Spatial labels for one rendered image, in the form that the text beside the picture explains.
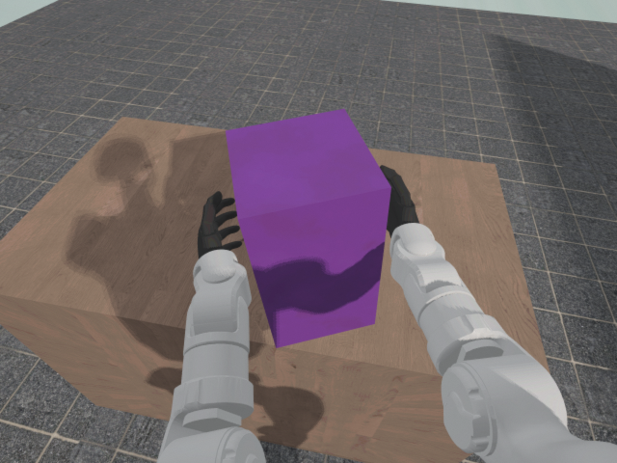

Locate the carton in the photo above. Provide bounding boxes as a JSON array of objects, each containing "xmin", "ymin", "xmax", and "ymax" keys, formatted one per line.
[{"xmin": 226, "ymin": 109, "xmax": 391, "ymax": 348}]

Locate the pedestal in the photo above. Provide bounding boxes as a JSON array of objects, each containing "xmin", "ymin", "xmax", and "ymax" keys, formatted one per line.
[{"xmin": 0, "ymin": 117, "xmax": 550, "ymax": 463}]

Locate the right robot forearm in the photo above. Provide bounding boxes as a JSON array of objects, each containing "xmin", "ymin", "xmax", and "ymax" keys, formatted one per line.
[{"xmin": 389, "ymin": 223, "xmax": 567, "ymax": 420}]

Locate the left robot upper arm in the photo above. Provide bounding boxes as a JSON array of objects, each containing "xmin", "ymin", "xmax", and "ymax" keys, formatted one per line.
[{"xmin": 158, "ymin": 426, "xmax": 266, "ymax": 463}]

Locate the left robot forearm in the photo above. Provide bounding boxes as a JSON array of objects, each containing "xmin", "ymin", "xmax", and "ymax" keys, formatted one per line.
[{"xmin": 156, "ymin": 250, "xmax": 254, "ymax": 463}]

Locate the robot right hand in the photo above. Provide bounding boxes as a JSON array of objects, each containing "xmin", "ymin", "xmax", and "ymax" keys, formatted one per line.
[{"xmin": 380, "ymin": 165, "xmax": 419, "ymax": 238}]

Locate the right robot upper arm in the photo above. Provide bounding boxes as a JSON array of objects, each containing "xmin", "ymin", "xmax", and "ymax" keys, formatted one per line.
[{"xmin": 442, "ymin": 354, "xmax": 617, "ymax": 463}]

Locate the robot left hand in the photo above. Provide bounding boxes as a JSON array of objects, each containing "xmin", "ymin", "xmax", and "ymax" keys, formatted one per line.
[{"xmin": 198, "ymin": 191, "xmax": 242, "ymax": 258}]

